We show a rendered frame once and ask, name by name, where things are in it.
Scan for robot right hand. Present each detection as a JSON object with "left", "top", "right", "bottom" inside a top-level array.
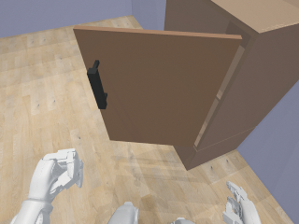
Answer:
[{"left": 222, "top": 181, "right": 262, "bottom": 224}]

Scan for left robot forearm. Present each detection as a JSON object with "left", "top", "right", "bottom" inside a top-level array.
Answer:
[{"left": 9, "top": 199, "right": 53, "bottom": 224}]

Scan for handle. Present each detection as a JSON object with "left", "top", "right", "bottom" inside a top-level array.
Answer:
[{"left": 87, "top": 60, "right": 107, "bottom": 110}]

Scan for robot left thigh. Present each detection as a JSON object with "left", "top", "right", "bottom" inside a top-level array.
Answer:
[{"left": 107, "top": 204, "right": 139, "bottom": 224}]

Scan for robot left hand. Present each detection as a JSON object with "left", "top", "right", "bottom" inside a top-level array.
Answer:
[{"left": 28, "top": 148, "right": 84, "bottom": 203}]

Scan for cupboard door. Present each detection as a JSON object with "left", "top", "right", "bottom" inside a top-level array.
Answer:
[{"left": 73, "top": 25, "right": 242, "bottom": 147}]

